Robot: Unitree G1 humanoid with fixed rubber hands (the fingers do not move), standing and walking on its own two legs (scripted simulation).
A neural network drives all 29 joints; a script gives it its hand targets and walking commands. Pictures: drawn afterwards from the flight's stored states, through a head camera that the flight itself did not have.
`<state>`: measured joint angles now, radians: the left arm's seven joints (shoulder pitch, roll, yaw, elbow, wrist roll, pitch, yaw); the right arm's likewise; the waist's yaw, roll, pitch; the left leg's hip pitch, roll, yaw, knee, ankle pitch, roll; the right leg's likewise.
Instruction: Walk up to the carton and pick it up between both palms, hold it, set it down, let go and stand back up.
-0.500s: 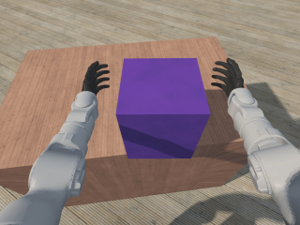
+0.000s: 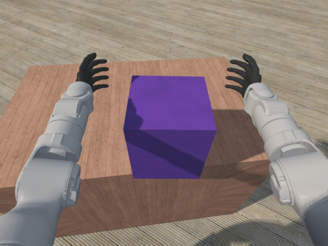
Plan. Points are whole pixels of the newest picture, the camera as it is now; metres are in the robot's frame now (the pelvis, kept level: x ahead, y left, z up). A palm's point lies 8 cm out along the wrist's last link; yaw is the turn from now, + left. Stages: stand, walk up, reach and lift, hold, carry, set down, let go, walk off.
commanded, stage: set down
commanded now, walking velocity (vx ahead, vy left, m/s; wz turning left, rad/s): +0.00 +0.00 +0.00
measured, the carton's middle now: (167, 129) +0.44 +0.03 +0.00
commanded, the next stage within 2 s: none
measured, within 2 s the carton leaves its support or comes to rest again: neither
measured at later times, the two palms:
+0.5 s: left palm (81, 127) +0.36 +0.24 +0.10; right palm (244, 125) +0.39 -0.16 +0.10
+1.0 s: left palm (80, 162) +0.30 +0.24 +0.05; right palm (250, 162) +0.31 -0.18 +0.05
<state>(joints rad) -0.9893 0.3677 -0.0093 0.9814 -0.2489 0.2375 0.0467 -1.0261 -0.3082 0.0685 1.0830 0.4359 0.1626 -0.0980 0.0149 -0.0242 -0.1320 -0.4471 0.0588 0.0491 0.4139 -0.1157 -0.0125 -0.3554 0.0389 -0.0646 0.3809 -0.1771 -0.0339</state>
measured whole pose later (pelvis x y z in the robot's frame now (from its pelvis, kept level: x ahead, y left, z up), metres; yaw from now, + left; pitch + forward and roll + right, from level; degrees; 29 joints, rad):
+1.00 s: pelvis +0.02 +0.00 +0.01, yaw -1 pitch -2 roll +0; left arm -0.10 0.21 0.09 0.34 -0.16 0.10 0.01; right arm -0.12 -0.15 -0.01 0.40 0.23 0.00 -0.07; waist 0.04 -0.02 0.00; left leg -0.17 0.03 0.07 0.35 -0.15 0.00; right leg -0.10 0.02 -0.04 0.34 -0.22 -0.02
